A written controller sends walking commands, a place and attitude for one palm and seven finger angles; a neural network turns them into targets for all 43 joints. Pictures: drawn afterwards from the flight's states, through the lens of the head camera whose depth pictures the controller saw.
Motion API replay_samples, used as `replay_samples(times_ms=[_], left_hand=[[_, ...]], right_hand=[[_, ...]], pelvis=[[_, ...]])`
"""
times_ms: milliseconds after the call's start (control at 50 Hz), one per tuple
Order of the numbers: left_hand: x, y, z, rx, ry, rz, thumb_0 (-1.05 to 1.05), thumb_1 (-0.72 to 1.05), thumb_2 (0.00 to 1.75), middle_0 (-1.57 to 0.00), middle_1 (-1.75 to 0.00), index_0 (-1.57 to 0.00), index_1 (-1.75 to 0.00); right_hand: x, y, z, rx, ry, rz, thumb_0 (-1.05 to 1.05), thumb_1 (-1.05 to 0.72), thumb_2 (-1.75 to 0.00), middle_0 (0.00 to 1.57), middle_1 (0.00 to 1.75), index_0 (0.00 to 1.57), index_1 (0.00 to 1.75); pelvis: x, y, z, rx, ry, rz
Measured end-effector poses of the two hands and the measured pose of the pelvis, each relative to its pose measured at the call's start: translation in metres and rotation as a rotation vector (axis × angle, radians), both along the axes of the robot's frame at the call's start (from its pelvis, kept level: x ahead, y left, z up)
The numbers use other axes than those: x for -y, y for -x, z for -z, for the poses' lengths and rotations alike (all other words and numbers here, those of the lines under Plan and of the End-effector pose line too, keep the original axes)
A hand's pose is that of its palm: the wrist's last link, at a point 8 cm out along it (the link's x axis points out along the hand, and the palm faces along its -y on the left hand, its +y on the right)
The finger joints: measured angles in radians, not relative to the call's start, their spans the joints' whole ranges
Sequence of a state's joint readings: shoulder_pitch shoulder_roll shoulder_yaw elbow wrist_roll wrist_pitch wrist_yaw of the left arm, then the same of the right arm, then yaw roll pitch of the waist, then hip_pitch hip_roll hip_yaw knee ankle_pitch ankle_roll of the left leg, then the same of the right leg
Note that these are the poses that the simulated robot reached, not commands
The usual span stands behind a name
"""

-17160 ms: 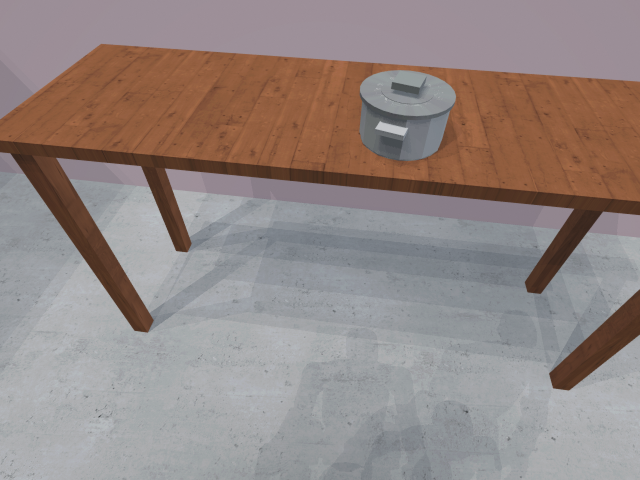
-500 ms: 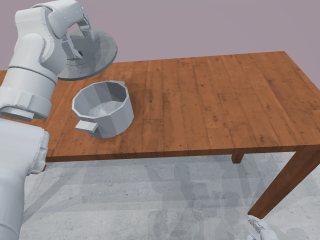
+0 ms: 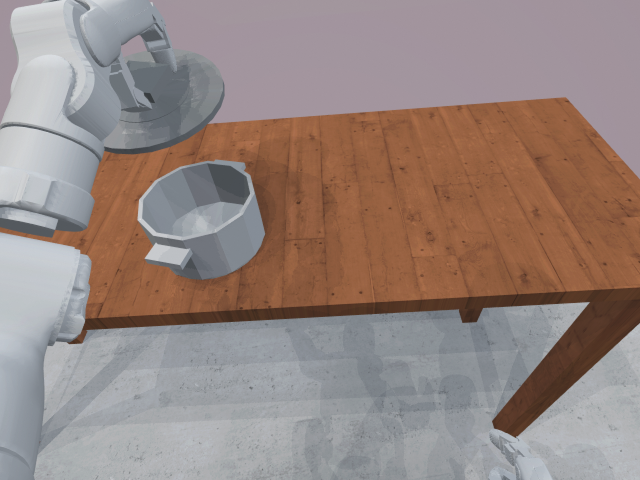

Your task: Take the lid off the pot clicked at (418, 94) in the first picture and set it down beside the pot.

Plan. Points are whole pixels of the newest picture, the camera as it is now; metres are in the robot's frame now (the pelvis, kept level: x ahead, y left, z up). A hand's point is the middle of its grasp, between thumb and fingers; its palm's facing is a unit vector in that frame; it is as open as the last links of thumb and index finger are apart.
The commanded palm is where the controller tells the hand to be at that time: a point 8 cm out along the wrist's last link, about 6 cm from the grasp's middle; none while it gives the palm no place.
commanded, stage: move the lid sideways beside the pot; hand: left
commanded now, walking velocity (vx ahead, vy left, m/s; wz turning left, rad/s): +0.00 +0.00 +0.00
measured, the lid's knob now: (141, 81) +0.48 +0.19 +0.28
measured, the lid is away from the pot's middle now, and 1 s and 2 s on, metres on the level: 0.03 0.14 0.22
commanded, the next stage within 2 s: lower the lid onto the table in 1.76 s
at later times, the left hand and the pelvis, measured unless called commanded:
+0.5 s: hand (64, 90) +0.43 +0.25 +0.30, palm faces -0.13 -0.05 -0.99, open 8.6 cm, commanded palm +0.42 +0.27 +0.38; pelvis +0.00 +0.00 +0.00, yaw +1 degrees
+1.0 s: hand (14, 93) +0.44 +0.31 +0.30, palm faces -0.15 -0.06 -0.99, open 8.6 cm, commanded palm +0.41 +0.32 +0.38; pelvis +0.00 +0.00 +0.00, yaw +0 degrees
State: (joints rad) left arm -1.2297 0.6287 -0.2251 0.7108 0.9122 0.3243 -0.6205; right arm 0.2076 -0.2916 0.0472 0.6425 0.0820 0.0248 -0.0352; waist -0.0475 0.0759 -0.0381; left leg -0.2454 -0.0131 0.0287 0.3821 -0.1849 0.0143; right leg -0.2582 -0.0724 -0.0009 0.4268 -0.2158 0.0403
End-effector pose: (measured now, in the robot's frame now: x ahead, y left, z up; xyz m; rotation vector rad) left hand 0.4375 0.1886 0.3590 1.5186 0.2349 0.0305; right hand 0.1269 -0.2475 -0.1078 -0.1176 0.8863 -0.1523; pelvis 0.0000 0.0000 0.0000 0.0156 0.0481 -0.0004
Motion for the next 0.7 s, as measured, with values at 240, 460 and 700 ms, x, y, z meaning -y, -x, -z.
replay_samples(times_ms=[240, 460, 700], left_hand=[[-0.023, 0.008, 0.001, -0.003, -0.025, -0.053, -0.02, 0.06, 0.97, -0.68, -0.86, -0.64, -0.82], [-0.052, 0.016, 0.000, -0.010, -0.020, -0.112, -0.02, 0.06, 0.97, -0.68, -0.86, -0.64, -0.82], [-0.079, 0.017, 0.003, -0.038, -0.039, -0.152, -0.01, 0.06, 0.97, -0.68, -0.86, -0.64, -0.82]], right_hand=[[0.008, 0.002, 0.001, -0.038, 0.011, 0.003, 0.02, -0.90, -0.90, 0.20, 0.30, 0.20, 0.30], [0.010, 0.001, -0.001, -0.041, 0.018, 0.003, 0.01, -0.90, -0.90, 0.20, 0.30, 0.20, 0.30], [0.011, 0.019, 0.004, -0.108, 0.032, 0.020, 0.01, -0.90, -0.90, 0.20, 0.30, 0.20, 0.30]], pelvis=[[0.002, 0.000, 0.000, 0.000, 0.002, -0.006], [0.004, 0.003, 0.000, -0.002, 0.007, -0.012], [0.003, 0.004, 0.000, -0.006, 0.013, -0.017]])
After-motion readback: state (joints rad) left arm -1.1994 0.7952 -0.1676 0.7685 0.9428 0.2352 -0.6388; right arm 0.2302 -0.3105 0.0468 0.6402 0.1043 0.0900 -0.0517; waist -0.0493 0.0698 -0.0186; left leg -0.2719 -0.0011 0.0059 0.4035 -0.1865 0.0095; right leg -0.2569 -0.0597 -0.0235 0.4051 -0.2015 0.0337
